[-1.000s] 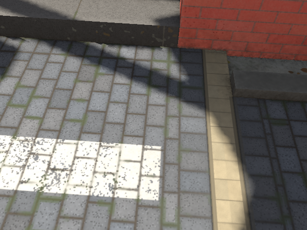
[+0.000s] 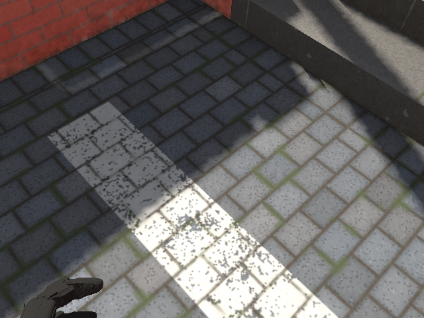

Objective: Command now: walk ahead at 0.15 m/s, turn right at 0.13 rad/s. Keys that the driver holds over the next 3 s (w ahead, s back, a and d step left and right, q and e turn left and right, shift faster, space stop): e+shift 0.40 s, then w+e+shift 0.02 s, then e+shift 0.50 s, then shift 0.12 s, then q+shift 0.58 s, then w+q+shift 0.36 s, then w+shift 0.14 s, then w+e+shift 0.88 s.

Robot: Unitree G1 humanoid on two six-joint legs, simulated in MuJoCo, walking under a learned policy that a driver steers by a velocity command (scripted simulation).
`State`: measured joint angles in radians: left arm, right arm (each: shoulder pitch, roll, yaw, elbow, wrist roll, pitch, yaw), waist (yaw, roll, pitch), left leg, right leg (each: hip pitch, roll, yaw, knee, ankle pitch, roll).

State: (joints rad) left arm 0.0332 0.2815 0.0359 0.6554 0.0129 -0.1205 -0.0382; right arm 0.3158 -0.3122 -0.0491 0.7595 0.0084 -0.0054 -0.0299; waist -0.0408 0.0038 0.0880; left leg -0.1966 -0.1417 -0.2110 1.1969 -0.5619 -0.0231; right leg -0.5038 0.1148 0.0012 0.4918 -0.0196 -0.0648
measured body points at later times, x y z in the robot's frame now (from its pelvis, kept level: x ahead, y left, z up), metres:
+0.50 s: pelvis +0.10 +0.06 +0.03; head +0.13 +0.07 +0.48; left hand +0.34 +0.30 -0.07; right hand +0.16 -0.26 -0.05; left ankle +0.18 +0.14 -0.71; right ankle +0.07 -0.07 -0.63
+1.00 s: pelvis +0.10 +0.01 +0.03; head +0.11 -0.06 +0.47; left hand +0.43 +0.05 -0.04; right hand -0.04 -0.30 -0.08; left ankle +0.21 +0.12 -0.63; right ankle +0.04 -0.06 -0.71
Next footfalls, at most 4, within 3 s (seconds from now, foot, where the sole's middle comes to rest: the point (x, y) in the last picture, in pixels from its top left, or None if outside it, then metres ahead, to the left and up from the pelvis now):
0.34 left None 0.22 0.13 -0.75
0.84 right None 0.07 -0.09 -0.75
1.32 left None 0.24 0.04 -0.75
1.70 right None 0.12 -0.16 -0.75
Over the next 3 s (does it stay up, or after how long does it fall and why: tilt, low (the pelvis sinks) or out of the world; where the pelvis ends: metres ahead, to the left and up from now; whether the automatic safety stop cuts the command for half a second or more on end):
stays up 1.03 -0.15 0.02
